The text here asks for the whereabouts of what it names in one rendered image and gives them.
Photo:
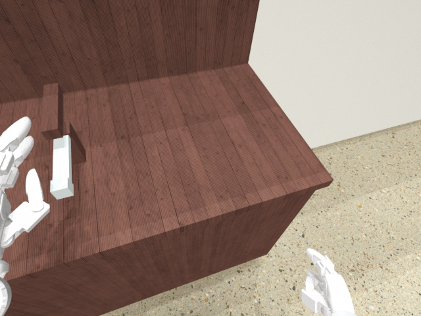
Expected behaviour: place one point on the robot right hand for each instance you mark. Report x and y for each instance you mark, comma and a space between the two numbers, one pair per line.
332, 293

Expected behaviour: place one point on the counter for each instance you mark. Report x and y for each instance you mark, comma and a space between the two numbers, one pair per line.
183, 164

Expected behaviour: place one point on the robot left hand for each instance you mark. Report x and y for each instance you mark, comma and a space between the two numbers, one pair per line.
14, 148

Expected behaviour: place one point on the tap lever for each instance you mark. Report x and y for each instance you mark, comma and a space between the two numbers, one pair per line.
61, 185

